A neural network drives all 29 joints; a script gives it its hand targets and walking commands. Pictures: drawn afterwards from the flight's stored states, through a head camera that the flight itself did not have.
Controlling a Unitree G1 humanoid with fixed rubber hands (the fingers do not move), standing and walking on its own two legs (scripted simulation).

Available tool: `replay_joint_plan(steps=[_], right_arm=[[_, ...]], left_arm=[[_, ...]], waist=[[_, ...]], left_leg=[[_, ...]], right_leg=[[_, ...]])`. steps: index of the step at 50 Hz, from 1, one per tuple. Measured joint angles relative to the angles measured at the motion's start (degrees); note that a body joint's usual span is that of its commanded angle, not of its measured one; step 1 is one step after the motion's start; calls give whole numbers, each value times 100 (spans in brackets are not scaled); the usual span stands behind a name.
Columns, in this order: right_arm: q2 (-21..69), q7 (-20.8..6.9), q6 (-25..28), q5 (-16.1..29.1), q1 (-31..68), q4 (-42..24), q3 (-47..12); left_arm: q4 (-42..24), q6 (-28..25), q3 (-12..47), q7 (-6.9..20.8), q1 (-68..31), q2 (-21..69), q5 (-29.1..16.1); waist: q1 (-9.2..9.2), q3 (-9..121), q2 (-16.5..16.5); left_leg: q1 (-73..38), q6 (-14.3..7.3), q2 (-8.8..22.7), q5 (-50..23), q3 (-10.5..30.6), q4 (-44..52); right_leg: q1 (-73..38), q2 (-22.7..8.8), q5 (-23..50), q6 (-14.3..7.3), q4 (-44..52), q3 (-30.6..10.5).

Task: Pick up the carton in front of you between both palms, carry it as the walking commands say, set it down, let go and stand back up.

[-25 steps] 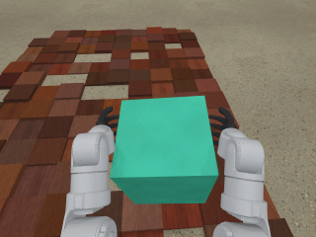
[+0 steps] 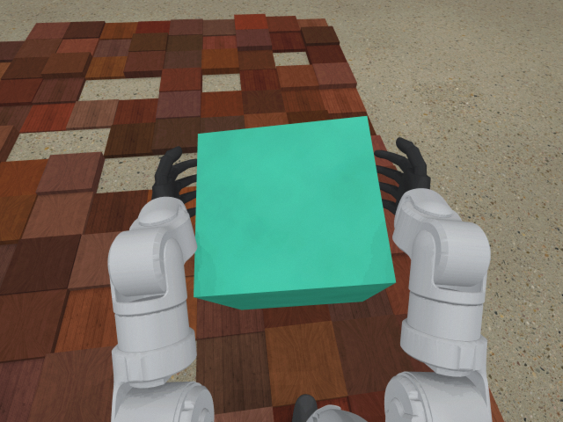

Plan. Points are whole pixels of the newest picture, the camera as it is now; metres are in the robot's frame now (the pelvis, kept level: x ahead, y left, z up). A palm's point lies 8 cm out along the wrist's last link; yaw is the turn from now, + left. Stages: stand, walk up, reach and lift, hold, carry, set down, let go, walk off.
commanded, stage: carry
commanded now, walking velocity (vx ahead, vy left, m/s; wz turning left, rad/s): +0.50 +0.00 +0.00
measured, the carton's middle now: (292, 230) +0.37 +0.00 +0.05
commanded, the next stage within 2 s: none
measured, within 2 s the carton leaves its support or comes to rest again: neither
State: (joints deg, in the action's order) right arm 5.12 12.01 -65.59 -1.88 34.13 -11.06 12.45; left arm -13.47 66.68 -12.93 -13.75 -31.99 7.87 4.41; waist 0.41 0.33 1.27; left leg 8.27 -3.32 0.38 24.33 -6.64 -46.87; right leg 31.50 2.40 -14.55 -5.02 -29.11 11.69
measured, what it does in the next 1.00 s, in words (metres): walks ahead: left foot, then right foot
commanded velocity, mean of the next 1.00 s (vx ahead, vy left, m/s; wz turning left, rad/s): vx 0.50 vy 0.00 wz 0.00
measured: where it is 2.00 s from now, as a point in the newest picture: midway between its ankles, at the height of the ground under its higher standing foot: (262, 176)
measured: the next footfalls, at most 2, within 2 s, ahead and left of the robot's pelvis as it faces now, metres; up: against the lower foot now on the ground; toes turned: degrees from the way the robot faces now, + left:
left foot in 0.30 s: +0.31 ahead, +0.14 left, +0.01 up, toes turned +3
right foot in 0.66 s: +0.53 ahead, -0.07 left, +0.02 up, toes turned -7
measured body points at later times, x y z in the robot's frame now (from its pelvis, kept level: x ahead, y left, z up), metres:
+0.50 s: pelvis +0.31 +0.05 +0.03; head +0.30 +0.06 +0.48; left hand +0.66 +0.16 +0.13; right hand +0.63 -0.13 +0.15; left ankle +0.28 +0.13 -0.70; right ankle +0.25 -0.06 -0.61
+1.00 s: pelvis +0.65 +0.05 +0.03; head +0.68 +0.06 +0.48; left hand +0.96 +0.24 +0.13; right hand +0.99 -0.05 +0.13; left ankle +0.77 +0.14 -0.70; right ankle +0.50 -0.06 -0.69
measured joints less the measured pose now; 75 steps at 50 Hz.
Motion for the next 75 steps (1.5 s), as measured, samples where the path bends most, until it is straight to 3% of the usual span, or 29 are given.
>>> replay_joint_plan(steps=[3, 5, 8, 11, 14, 17, 19, 21, 24, 28, 32, 33, 35, 37, 39, 43, 48, 50, 51, 53, 55, 58, 62, 65, 72, 75], right_arm=[[-126, -52, -135, -48, 196, -51, 92], [-46, -63, -281, -154, 168, -171, 217], [197, -96, -437, -325, 91, -385, 371], [348, -135, -492, -425, -57, -632, 403], [380, -190, -496, -583, -167, -617, 307], [341, -152, -486, -672, -207, -104, 88], [335, -101, -483, -710, -150, 307, -14], [291, -41, -494, -663, -193, 580, -45], [188, 29, -550, -452, -298, 883, -138], [121, 21, -342, -347, -228, 1457, -107], [120, -64, -58, -411, -96, 1843, -36], [84, -93, 0, -388, -62, 1835, -6], [-132, -196, 148, -295, -67, 1712, 16], [-234, -217, 206, -193, -122, 1546, 34], [-155, -167, 120, -146, -224, 1197, 33], [268, -177, 98, -394, -502, 572, 32], [608, -266, 50, -787, -1206, -162, -35], [551, -187, -101, -795, -1288, -409, -138], [558, -127, -130, -784, -1251, -447, -198], [612, 152, -150, -775, -1094, -444, -335], [625, 293, -187, -732, -1014, -470, -343], [541, 438, -393, -563, -880, -533, -310], [280, 620, -657, -256, -383, -296, -201], [97, 640, -703, -95, 100, 5, -142], [-33, 396, -783, -242, 777, 1218, 5], [-144, 386, -903, -340, 837, 1478, -17]], left_arm=[[172, 161, 47, -161, -450, -101, -134], [305, 196, 6, -184, -523, -67, -220], [194, 313, -57, -196, -435, -23, -309], [-15, 386, -76, -191, -303, 50, -328], [72, 407, -106, -66, -290, 64, -203], [448, 444, -111, 119, -220, -98, -38], [713, 443, -132, 217, -141, -227, 3], [1018, 393, -129, 246, -84, -262, -2], [1351, 345, -283, 256, -20, -99, 241], [1631, 135, -371, 216, 112, 30, 511], [1696, -72, -400, 179, 153, 66, 553], [1682, -108, -385, 160, 92, 71, 527], [1747, -331, -278, 130, -65, 141, 442], [1728, -459, -137, 56, -106, 164, 408], [1385, -422, -74, 0, 79, 163, 262], [602, -339, -102, -64, 503, 203, 31], [167, -250, 80, -38, 821, 336, 12], [23, -228, 213, -39, 862, 350, 20], [-57, -234, 234, -30, 868, 295, 4], [-217, -261, 295, -81, 794, 151, -54], [-222, -190, 262, -101, 625, 113, -83], [-188, -28, 148, -43, 403, 189, 13], [-8, 33, 14, 1, 86, 278, 224], [43, 65, -86, -19, -199, 266, 345], [613, 404, -183, -116, -490, 78, 481], [1207, 395, -285, -50, -741, 38, 467]], waist=[[326, -178, -77], [447, -224, -98], [539, -241, -167], [525, -198, -159], [393, -39, -136], [150, 154, -353], [-84, 274, -335], [-379, 339, -207], [-591, 441, -202], [-703, 630, -169], [-564, 741, -103], [-513, 724, -77], [-297, 598, 122], [-53, 432, 66], [122, 314, -11], [374, 241, -157], [613, 290, -259], [564, 262, -199], [473, 251, -205], [235, 149, -267], [46, 95, -191], [-232, 77, -117], [-553, 68, -43], [-641, 90, -140], [-488, 574, -148], [-218, 665, -144]], left_leg=[[1248, 55, -186, 242, 542, -2558], [1911, 69, -151, 149, 691, -2955], [2571, 138, -7, 277, 697, -2358], [2769, 182, 114, 371, 610, -873], [2586, 187, 113, -600, 286, 536], [1911, 135, -46, -2399, -56, 1126], [1668, -74, -63, -2217, -118, 920], [1524, -318, -67, -1758, -14, 753], [1115, -384, -60, -1561, 40, 1059], [623, -353, 4, -1297, 113, 1415], [123, -193, 75, -845, 124, 1543], [99, -131, 102, -673, 141, 1325], [555, 7, 222, -344, 400, 62], [1257, 63, -11, 116, 676, -1477], [1860, 93, -97, 150, 685, -2144], [2660, 196, 40, -185, 500, -1419], [2668, 254, 94, -1402, 265, 1014], [2357, 164, 32, -2096, 6, 1881], [2263, -18, -8, -2218, -92, 1871], [2242, -231, -101, -1760, -208, 1390], [2069, -270, -101, -1392, -217, 1323], [1658, -207, -88, -1274, -225, 1627], [1101, -245, -54, -1035, -180, 1933], [673, -187, -76, -821, -180, 2100], [-338, 62, -55, -88, -95, 2327], [-311, 186, 84, 440, -93, 1292]], right_leg=[[-115, 29, -75, -317, -258, -71], [-405, 24, -362, -255, -92, -109], [-831, -63, -600, -223, 123, -223], [-1276, -191, -863, -109, 250, -293], [-1662, -351, -1269, 194, 119, -324], [-1916, -693, -1889, 480, -628, -369], [-1570, -708, -1808, 522, -2016, -641], [-984, -408, -1788, 444, -3539, -925], [-185, -266, -1463, 340, -4270, -936], [370, -332, -1045, 282, -3177, -727], [181, -295, 203, 229, -1309, -455], [1, -263, 563, 141, -876, -397], [-96, -167, 422, -22, -1035, -221], [-264, -180, 51, -108, -1070, -208], [-543, -213, -113, -71, -864, -217], [-1175, -283, -301, 104, -337, -231], [-2206, -381, -726, 313, 179, -246], [-2522, -452, -1087, 439, -98, -260], [-2500, -537, -1275, 493, -546, -314], [-1997, -565, -1402, 491, -2024, -738], [-1335, -393, -1415, 426, -3295, -995], [-449, -300, -1057, 367, -3888, -1044], [446, -320, -831, 342, -3499, -991], [898, -439, -337, 315, -2962, -937], [564, -512, 1046, 226, -821, -546], [-14, -335, 1125, 54, -230, -264]])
